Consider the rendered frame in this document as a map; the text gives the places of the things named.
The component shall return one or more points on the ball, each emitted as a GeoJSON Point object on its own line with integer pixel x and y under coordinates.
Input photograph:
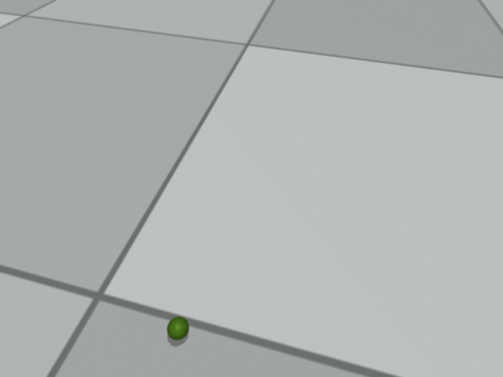
{"type": "Point", "coordinates": [178, 328]}

